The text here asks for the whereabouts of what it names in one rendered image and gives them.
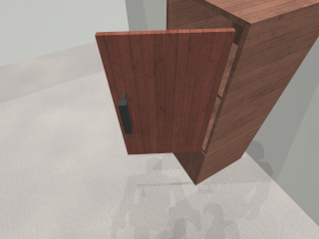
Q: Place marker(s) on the cupboard door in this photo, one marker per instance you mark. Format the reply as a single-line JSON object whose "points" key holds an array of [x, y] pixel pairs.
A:
{"points": [[171, 79]]}

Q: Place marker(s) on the handle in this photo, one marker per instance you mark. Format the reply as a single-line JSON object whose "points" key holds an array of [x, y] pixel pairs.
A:
{"points": [[125, 114]]}

